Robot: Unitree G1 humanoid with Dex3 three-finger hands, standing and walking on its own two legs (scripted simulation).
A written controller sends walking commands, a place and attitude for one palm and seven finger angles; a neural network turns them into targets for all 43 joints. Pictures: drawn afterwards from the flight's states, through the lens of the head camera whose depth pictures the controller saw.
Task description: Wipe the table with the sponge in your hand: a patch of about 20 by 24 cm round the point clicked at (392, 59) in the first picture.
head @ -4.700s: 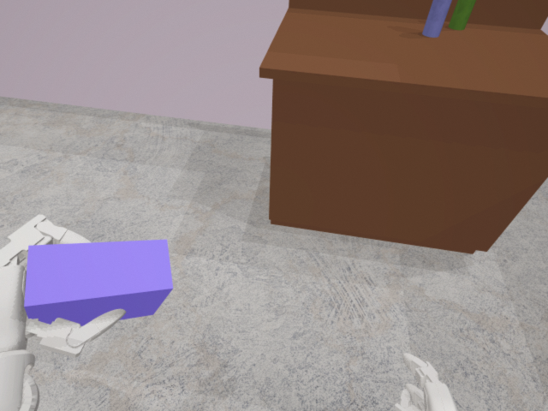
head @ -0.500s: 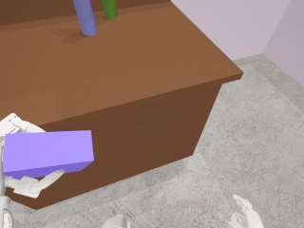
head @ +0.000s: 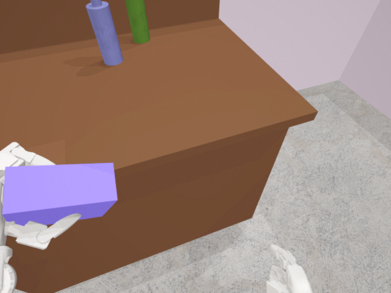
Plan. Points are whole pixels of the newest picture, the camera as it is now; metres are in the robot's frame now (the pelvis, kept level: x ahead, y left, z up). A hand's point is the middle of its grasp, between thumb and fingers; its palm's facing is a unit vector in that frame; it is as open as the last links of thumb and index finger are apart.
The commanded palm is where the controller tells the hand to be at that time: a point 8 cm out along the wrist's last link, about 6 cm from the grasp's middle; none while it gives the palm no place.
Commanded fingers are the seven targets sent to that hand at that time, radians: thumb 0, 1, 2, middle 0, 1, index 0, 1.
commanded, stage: come to a stop and stand still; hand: left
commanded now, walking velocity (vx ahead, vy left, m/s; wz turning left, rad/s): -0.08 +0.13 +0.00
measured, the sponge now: (79, 194) +0.23 +0.20 +0.15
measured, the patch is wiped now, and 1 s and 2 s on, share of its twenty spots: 0.00 0.00 0.00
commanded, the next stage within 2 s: look again from close up in 0.96 s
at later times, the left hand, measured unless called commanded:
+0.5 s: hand (0, 240) +0.15 +0.26 +0.17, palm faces +0.46 -0.81 -0.36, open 10.1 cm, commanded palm +0.10 +0.29 +0.18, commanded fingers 0.00 0.10 1.30 -1.20 -1.60 -1.20 -1.60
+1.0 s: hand (7, 271) +0.12 +0.24 +0.16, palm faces +0.39 -0.83 -0.39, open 10.1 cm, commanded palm +0.07 +0.28 +0.18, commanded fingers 0.00 0.10 1.30 -1.20 -1.60 -1.20 -1.60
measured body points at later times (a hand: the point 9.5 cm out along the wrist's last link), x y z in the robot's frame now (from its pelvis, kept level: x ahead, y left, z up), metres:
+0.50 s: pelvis -0.06 +0.01 +0.00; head -0.06 +0.02 +0.45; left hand +0.12 +0.30 +0.19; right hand +0.11 -0.21 -0.08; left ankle -0.04 +0.13 -0.73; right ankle -0.01 -0.10 -0.73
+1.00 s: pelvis -0.10 +0.01 +0.00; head -0.10 +0.01 +0.45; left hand +0.09 +0.28 +0.18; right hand +0.04 -0.23 -0.09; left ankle -0.04 +0.13 -0.73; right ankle -0.01 -0.10 -0.73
